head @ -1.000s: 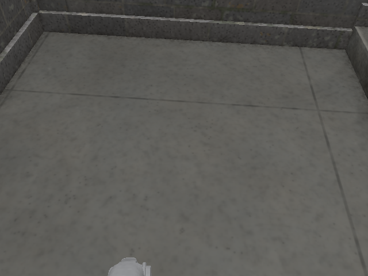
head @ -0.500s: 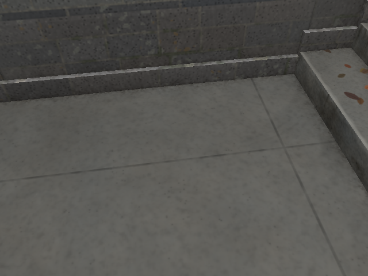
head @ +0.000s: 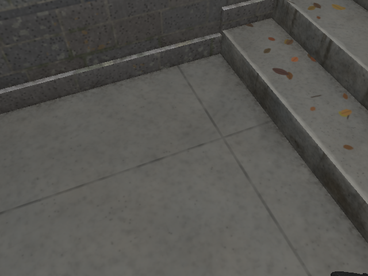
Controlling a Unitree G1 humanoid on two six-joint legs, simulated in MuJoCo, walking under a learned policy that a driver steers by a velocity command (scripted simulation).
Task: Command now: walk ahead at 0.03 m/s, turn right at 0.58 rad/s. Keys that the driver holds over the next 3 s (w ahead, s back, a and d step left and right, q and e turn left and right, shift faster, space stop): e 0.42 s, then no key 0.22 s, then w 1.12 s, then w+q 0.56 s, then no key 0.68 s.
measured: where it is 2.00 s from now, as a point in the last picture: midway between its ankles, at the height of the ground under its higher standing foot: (247, 270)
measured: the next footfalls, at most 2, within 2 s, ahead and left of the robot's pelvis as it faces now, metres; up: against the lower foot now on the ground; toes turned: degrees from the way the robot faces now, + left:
left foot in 0.18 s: +0.12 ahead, +0.14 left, +0.00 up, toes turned -11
right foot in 0.54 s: -0.01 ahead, -0.10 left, +0.00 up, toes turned -20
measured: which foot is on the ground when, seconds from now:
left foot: up 0.00-0.16, down 0.18-0.54, up 0.56-1.00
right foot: down 0.00-0.18, up 0.20-0.52, down 0.54-1.00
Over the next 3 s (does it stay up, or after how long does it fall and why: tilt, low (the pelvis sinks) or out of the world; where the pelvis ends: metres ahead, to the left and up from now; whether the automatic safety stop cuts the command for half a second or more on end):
stays up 0.87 -0.21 0.00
